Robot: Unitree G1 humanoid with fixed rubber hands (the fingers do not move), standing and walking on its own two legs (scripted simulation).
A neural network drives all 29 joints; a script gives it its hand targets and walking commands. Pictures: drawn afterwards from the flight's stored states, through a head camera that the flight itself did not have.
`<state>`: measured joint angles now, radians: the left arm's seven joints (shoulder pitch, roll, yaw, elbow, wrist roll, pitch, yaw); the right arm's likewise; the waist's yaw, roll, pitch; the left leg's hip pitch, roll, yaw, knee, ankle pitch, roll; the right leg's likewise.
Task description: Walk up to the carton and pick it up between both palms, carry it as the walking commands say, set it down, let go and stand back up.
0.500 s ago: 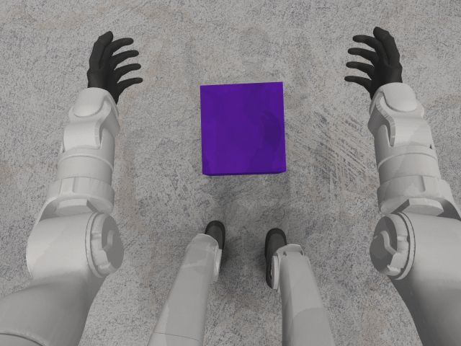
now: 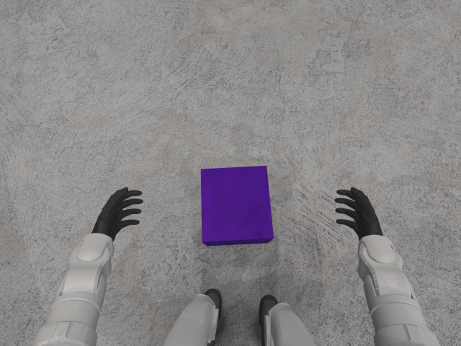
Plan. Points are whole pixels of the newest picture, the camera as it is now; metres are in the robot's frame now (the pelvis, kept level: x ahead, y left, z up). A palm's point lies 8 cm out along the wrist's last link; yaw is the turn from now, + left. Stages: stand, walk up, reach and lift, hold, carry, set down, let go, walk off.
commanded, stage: let go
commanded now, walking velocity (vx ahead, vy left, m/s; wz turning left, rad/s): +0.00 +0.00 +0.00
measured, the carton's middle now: (235, 207) +0.46 +0.03 -0.65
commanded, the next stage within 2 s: stand in 0.78 s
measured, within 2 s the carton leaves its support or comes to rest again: neither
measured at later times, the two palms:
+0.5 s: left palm (104, 289) +0.19 +0.21 -0.03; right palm (420, 314) +0.19 -0.25 -0.03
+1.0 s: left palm (66, 302) +0.16 +0.28 -0.05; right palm (447, 333) +0.17 -0.29 -0.04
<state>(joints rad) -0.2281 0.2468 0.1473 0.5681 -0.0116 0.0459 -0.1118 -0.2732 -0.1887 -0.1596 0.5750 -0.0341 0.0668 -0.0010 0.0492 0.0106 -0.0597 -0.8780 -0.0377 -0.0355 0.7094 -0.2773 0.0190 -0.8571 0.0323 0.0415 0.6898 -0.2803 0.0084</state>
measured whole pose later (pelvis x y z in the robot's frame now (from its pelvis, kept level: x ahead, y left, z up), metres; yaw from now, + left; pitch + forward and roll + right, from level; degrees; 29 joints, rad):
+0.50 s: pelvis +0.03 -0.02 +0.04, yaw +0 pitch -2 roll +0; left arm 0.22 0.21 0.04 0.44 0.01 0.09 -0.08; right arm 0.24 -0.21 -0.04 0.43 -0.01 0.09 0.06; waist 0.01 0.00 0.07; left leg -0.13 -0.02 -0.04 0.44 -0.27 0.00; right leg -0.13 0.04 0.04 0.45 -0.28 -0.02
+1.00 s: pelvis +0.03 -0.01 +0.03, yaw +0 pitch -1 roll +0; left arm 0.21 0.33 0.06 0.64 0.04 0.04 0.00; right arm 0.20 -0.31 -0.04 0.69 -0.04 0.02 -0.01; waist 0.01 -0.02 0.01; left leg -0.18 -0.02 -0.03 0.49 -0.29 0.01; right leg -0.17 0.03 0.04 0.48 -0.29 -0.01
